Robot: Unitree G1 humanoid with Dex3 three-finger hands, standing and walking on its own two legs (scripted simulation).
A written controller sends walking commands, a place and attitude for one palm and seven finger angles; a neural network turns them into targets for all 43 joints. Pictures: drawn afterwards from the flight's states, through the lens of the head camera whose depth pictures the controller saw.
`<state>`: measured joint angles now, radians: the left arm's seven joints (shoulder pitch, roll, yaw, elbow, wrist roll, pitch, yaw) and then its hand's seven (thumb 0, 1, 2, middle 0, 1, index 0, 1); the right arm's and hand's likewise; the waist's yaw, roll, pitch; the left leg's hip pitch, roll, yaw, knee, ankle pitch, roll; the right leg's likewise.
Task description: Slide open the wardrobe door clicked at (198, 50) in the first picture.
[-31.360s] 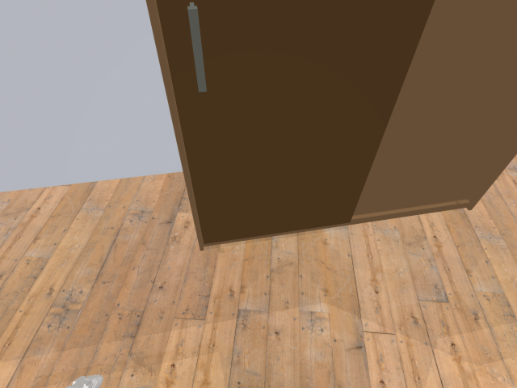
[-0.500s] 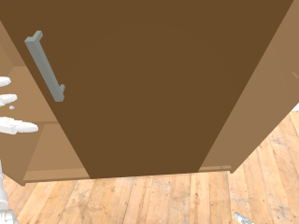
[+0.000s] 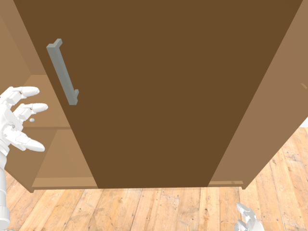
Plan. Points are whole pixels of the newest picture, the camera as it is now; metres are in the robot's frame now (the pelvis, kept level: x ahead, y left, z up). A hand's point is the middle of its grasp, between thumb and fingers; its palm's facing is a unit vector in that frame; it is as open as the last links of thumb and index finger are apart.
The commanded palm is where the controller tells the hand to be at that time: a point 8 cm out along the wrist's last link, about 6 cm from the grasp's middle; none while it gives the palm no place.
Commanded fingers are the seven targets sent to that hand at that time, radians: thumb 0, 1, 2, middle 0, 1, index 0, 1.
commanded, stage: draw the hand back to the body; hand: left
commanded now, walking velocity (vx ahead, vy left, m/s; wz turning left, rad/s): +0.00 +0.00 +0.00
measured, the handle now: (66, 73) +0.49 +0.31 +0.17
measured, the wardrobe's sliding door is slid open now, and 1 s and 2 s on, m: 0.43 0.43 0.43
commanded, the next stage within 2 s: step back with the hand held close in 1.42 s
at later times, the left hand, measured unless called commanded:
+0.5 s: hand (20, 139) +0.26 +0.32 +0.15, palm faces +0.39 -0.89 -0.26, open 13.9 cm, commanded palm +0.20 +0.34 +0.17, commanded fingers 0.00 -0.04 0.44 -0.23 -0.85 -0.23 -0.85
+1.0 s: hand (36, 144) +0.24 +0.26 +0.17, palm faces +0.40 -0.83 -0.38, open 9.2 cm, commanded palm +0.18 +0.30 +0.19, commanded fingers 0.00 0.86 0.88 -0.20 -0.32 -0.20 -0.32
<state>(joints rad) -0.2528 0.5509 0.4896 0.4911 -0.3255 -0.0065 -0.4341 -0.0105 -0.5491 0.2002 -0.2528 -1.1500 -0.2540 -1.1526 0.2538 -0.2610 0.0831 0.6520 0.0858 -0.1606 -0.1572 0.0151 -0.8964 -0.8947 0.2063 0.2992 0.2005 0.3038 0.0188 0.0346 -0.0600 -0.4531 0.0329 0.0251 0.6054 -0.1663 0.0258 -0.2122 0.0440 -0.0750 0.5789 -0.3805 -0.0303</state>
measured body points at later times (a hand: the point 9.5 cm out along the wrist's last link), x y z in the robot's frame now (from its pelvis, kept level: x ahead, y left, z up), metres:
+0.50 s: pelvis +0.00 +0.02 +0.01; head -0.01 +0.02 +0.46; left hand +0.23 +0.36 +0.17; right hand +0.20 -0.20 -0.05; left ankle +0.09 +0.10 -0.72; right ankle -0.05 -0.10 -0.72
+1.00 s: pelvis +0.03 +0.00 +0.02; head +0.01 -0.01 +0.47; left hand +0.21 +0.30 +0.19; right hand +0.21 -0.23 -0.06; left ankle +0.09 +0.10 -0.72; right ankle -0.05 -0.10 -0.72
